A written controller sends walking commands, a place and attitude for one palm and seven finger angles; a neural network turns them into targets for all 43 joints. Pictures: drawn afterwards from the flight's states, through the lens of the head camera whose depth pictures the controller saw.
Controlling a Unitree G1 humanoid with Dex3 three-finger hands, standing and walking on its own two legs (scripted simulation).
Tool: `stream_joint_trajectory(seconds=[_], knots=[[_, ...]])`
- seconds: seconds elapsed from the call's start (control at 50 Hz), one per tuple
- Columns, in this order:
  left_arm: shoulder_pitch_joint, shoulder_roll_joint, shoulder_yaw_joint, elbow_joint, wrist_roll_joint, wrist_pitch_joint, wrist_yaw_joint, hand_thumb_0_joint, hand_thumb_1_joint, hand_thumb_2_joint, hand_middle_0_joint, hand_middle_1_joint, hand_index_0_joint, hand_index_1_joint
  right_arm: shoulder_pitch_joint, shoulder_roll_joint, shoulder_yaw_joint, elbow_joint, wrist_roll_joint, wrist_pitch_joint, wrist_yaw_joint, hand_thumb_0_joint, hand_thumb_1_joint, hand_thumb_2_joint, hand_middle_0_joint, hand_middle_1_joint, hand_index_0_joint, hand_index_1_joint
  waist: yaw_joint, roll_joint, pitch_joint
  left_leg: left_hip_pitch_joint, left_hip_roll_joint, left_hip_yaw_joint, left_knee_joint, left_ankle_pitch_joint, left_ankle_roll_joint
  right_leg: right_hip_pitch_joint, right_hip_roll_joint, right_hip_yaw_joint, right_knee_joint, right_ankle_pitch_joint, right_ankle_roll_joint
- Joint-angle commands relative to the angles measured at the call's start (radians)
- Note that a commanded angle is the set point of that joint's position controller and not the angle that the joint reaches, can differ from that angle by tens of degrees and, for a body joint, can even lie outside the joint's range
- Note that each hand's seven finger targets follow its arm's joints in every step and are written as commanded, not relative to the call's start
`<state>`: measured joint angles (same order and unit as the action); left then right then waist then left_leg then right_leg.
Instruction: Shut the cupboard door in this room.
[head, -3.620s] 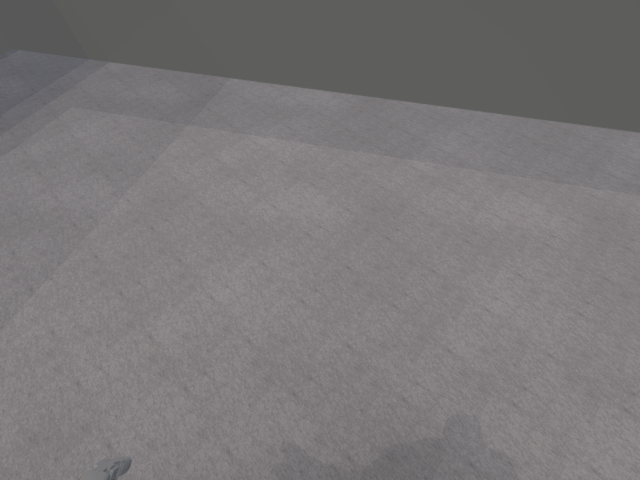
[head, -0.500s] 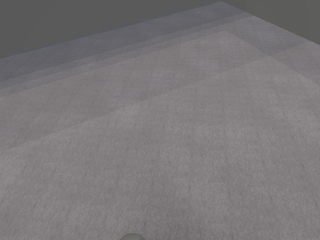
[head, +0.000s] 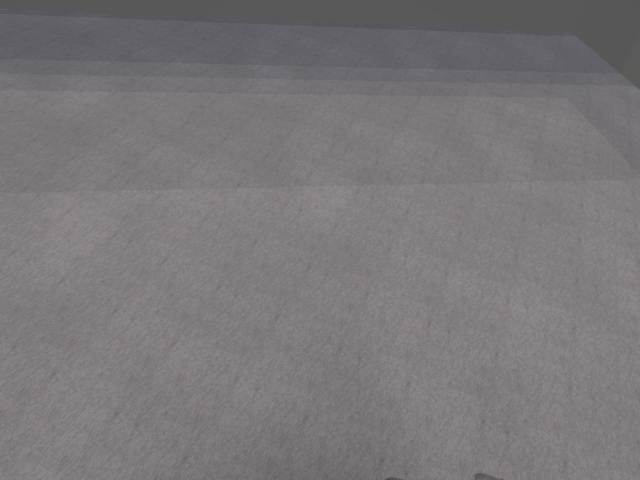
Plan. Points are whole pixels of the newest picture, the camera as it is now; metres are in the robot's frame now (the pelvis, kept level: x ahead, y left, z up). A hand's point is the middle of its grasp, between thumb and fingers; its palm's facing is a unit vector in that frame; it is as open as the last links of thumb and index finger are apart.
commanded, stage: turn or walk to find it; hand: left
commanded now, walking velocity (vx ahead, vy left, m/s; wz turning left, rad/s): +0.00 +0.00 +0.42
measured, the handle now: out of the picture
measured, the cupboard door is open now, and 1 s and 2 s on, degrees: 84 84 84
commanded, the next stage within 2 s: none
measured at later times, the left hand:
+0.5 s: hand out of the picture +0.07 +0.15 -0.13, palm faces +0.19 -0.94 -0.29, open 7.4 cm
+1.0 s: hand out of the picture -0.15 +0.16 -0.19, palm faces +0.48 -0.84 -0.24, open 7.4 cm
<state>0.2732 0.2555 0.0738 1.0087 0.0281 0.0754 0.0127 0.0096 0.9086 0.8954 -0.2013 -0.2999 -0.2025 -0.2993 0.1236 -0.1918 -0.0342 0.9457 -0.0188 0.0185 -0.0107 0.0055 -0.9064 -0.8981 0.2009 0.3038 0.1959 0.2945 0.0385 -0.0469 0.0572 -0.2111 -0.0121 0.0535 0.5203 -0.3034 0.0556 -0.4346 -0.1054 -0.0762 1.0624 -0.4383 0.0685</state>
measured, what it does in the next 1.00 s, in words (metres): steps on the spot, turning left: right foot, then left foot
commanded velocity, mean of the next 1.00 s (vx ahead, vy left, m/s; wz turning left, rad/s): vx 0.00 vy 0.00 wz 0.42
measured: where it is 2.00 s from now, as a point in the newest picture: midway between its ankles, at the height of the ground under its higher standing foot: outside the picture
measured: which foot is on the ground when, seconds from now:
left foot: down 0.00-0.40, up 0.42-0.92, down 0.94-1.00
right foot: up 0.00-0.38, down 0.40-0.94, up 0.96-1.00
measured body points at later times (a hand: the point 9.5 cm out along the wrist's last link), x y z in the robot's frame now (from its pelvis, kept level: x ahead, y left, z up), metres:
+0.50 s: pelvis -0.02 -0.05 +0.00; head +0.01 -0.09 +0.45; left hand +0.06 +0.20 -0.11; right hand +0.03 -0.30 -0.17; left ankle -0.05 +0.08 -0.68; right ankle -0.01 -0.14 -0.74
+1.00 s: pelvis -0.05 -0.02 -0.01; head -0.03 +0.01 +0.44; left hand -0.17 +0.21 -0.17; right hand +0.17 -0.20 -0.13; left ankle -0.10 +0.06 -0.74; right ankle -0.01 -0.14 -0.71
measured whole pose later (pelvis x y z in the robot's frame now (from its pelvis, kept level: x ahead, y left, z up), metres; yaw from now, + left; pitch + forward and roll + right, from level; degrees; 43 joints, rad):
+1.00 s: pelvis -0.05 -0.02 -0.01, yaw +25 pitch -1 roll +0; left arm 0.30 0.25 0.07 1.01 0.02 0.06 0.02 0.01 0.91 0.90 -0.20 -0.30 -0.21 -0.30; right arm 0.11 -0.21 -0.05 0.95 -0.02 0.03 0.01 0.01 -0.91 -0.90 0.20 0.30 0.19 0.29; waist 0.05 -0.06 0.07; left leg -0.25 0.00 0.09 0.62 -0.34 0.04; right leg -0.33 -0.13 -0.18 0.84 -0.51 0.04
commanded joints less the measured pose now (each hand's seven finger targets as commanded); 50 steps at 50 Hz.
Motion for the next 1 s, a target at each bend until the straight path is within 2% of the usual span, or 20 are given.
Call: stream_joint_trajectory(seconds=[0.0,0.2,0.28,0.34,0.36,0.38,0.4,0.42,0.44,0.46,0.5,0.62,0.78,0.84,0.88,0.9,0.92,0.94,0.96,0.98], knots=[[-0.013,0.068,0.011,-0.08,-0.007,-0.039,0.001,0.0,0.9,0.9,-0.2,-0.3,-0.2,-0.3,0.07,-0.197,-0.048,-0.039,0.007,-0.019,-0.017,0.0,-0.9,-0.9,0.2,0.3,0.2,0.3,-0.039,0.168,-0.069,0.148,0.229,-0.203,-0.186,0.652,0.078,-0.113,-0.007,0.047,0.078,0.07,0.028],[-0.15,0.039,0.004,-0.152,-0.016,-0.039,0.01,0.0,0.9,0.9,-0.2,-0.3,-0.2,-0.3,0.143,-0.197,-0.063,-0.028,-0.007,-0.01,-0.015,0.0,-0.9,-0.9,0.2,0.3,0.2,0.3,-0.078,0.177,-0.058,0.111,0.247,-0.357,-0.177,0.552,0.134,-0.035,0.026,0.061,-0.167,-0.012,0.03],[-0.123,0.027,-0.001,-0.158,-0.023,-0.048,0.013,0.0,0.9,0.9,-0.2,-0.3,-0.2,-0.3,0.126,-0.204,-0.067,-0.032,-0.01,-0.004,-0.011,0.0,-0.9,-0.9,0.2,0.3,0.2,0.3,-0.06,0.198,-0.085,0.051,0.221,-0.398,-0.145,0.549,0.123,0.096,0.068,0.051,-0.348,0.011,0.005],[-0.054,0.043,0.004,-0.144,-0.025,-0.063,0.019,0.0,0.9,0.9,-0.2,-0.3,-0.2,-0.3,0.116,-0.191,-0.069,-0.037,-0.001,-0.002,-0.006,0.0,-0.9,-0.9,0.2,0.3,0.2,0.3,-0.021,0.151,-0.124,-0.045,0.163,-0.386,-0.07,0.464,0.065,0.29,0.071,0.042,-0.619,0.216,-0.007],[-0.017,0.087,0.01,-0.138,-0.018,-0.075,0.024,0.0,0.9,0.9,-0.2,-0.3,-0.2,-0.3,0.12,-0.159,-0.067,-0.038,0.008,-0.004,0.001,0.0,-0.9,-0.9,0.2,0.3,0.2,0.3,-0.007,0.056,-0.145,-0.157,0.113,-0.334,0.009,0.298,0.011,0.435,-0.015,0.118,-0.723,0.3,-0.024],[0.007,0.174,0.029,-0.133,-0.004,-0.084,0.033,0.0,0.9,0.9,-0.2,-0.3,-0.2,-0.3,0.138,-0.089,-0.055,-0.059,0.013,-0.006,0.005,0.0,-0.9,-0.9,0.2,0.3,0.2,0.3,-0.002,-0.217,-0.156,-0.349,-0.032,-0.158,0.207,-0.077,-0.065,0.553,-0.27,0.359,-0.761,0.414,-0.113],[0.008,0.199,0.024,-0.147,-0.008,-0.079,0.03,0.0,0.9,0.9,-0.2,-0.3,-0.2,-0.3,0.12,-0.121,-0.068,-0.07,0.003,0.005,0.0,0.0,-0.9,-0.9,0.2,0.3,0.2,0.3,0.008,-0.217,-0.132,-0.349,-0.047,-0.127,0.409,-0.293,-0.082,0.408,-0.395,0.414,-0.769,0.495,-0.213],[-0.045,0.16,0.023,-0.16,-0.011,-0.078,0.032,0.0,0.9,0.9,-0.2,-0.3,-0.2,-0.3,0.125,-0.139,-0.076,-0.049,-0.004,0.024,0.004,0.0,-0.9,-0.9,0.2,0.3,0.2,0.3,-0.013,-0.164,-0.094,-0.326,-0.014,-0.166,0.549,-0.243,-0.081,0.298,-0.344,0.347,-0.799,0.363,-0.229],[-0.11,0.128,0.019,-0.175,-0.012,-0.076,0.032,0.0,0.9,0.9,-0.2,-0.3,-0.2,-0.3,0.135,-0.137,-0.079,-0.028,-0.007,0.036,0.011,0.0,-0.9,-0.9,0.2,0.3,0.2,0.3,-0.041,-0.164,-0.024,-0.327,0.001,-0.163,0.626,-0.182,-0.084,0.207,-0.29,0.301,-0.835,0.229,-0.21],[-0.15,0.105,0.009,-0.183,-0.013,-0.071,0.031,0.0,0.9,0.9,-0.2,-0.3,-0.2,-0.3,0.149,-0.127,-0.079,-0.01,-0.007,0.041,0.017,0.0,-0.9,-0.9,0.2,0.3,0.2,0.3,-0.067,-0.095,0.027,-0.33,0.013,-0.146,0.673,-0.125,-0.087,0.16,-0.243,0.246,-0.833,0.19,-0.178],[-0.151,0.071,-0.004,-0.181,-0.015,-0.084,0.023,0.0,0.9,0.9,-0.2,-0.3,-0.2,-0.3,0.191,-0.107,-0.074,0.016,-0.008,0.044,0.025,0.0,-0.9,-0.9,0.2,0.3,0.2,0.3,-0.081,-0.092,0.035,-0.338,0.019,-0.112,0.712,-0.026,-0.108,0.182,-0.171,0.111,-0.809,0.278,-0.142],[-0.027,0.08,0.001,-0.137,-0.011,-0.092,0.026,0.0,0.9,0.9,-0.2,-0.3,-0.2,-0.3,0.126,-0.113,-0.067,0.007,-0.007,0.046,0.022,0.0,-0.9,-0.9,0.2,0.3,0.2,0.3,-0.033,-0.105,-0.014,-0.366,0.052,-0.091,0.657,-0.03,-0.142,0.323,-0.204,0.081,-0.766,0.443,-0.173],[0.058,0.126,0.016,-0.092,0.005,-0.082,0.025,0.0,0.9,0.9,-0.2,-0.3,-0.2,-0.3,0.004,-0.084,-0.04,-0.03,0.008,0.03,0.021,0.0,-0.9,-0.9,0.2,0.3,0.2,0.3,0.014,-0.142,-0.064,-0.239,0.051,-0.003,0.321,-0.161,-0.124,0.386,-0.254,0.04,-0.675,0.696,-0.216],[0.041,0.147,0.023,-0.081,0.007,-0.077,0.023,0.0,0.9,0.9,-0.2,-0.3,-0.2,-0.3,0.021,-0.087,-0.036,-0.033,0.012,0.02,0.019,0.0,-0.9,-0.9,0.2,0.3,0.2,0.3,-0.002,-0.157,-0.078,-0.143,0.041,0.028,0.179,-0.132,-0.103,0.349,-0.266,0.02,-0.631,0.685,-0.203],[0.007,0.146,0.025,-0.078,-0.004,-0.071,0.02,0.0,0.9,0.9,-0.2,-0.3,-0.2,-0.3,0.092,-0.108,-0.038,-0.018,0.01,0.008,0.019,0.0,-0.9,-0.9,0.2,0.3,0.2,0.3,-0.052,-0.102,-0.113,0.02,0.046,0.034,-0.052,0.072,-0.089,0.281,-0.236,-0.049,-0.525,0.582,-0.135],[0.025,0.116,0.019,-0.088,-0.014,-0.064,0.017,0.0,0.9,0.9,-0.2,-0.3,-0.2,-0.3,0.124,-0.166,-0.049,-0.013,0.005,-0.003,0.019,0.0,-0.9,-0.9,0.2,0.3,0.2,0.3,-0.069,0.053,-0.144,0.169,0.123,-0.061,-0.142,0.233,-0.058,0.155,-0.177,-0.098,-0.379,0.423,-0.077],[0.024,0.049,0.004,-0.121,-0.019,-0.059,0.011,0.0,0.9,0.9,-0.2,-0.3,-0.2,-0.3,0.157,-0.262,-0.071,-0.016,-0.001,-0.009,0.013,0.0,-0.9,-0.9,0.2,0.3,0.2,0.3,-0.084,0.35,-0.145,0.277,0.378,-0.391,-0.172,0.602,0.062,-0.106,-0.039,-0.126,-0.18,-0.101,0.003],[-0.032,0.055,-0.007,-0.139,-0.01,-0.047,0.017,0.0,0.9,0.9,-0.2,-0.3,-0.2,-0.3,0.19,-0.297,-0.077,-0.002,0.002,0.003,0.006,0.0,-0.9,-0.9,0.2,0.3,0.2,0.3,-0.107,0.3,-0.143,0.197,0.445,-0.393,-0.171,0.698,0.15,-0.09,-0.017,-0.026,-0.043,-0.234,-0.001],[-0.057,0.063,-0.004,-0.135,-0.007,-0.038,0.017,0.0,0.9,0.9,-0.2,-0.3,-0.2,-0.3,0.16,-0.268,-0.068,-0.006,0.0,0.002,0.0,0.0,-0.9,-0.9,0.2,0.3,0.2,0.3,-0.093,0.222,-0.098,0.136,0.411,-0.329,-0.187,0.609,0.147,-0.089,-0.033,0.019,0.015,-0.176,-0.009],[-0.063,0.055,0.001,-0.121,-0.004,-0.036,0.015,0.0,0.9,0.9,-0.2,-0.3,-0.2,-0.3,0.12,-0.236,-0.06,-0.013,-0.002,-0.004,-0.01,0.0,-0.9,-0.9,0.2,0.3,0.2,0.3,-0.08,0.267,-0.069,0.121,0.352,-0.311,-0.188,0.599,0.122,-0.116,-0.033,0.037,0.039,-0.117,-0.001]])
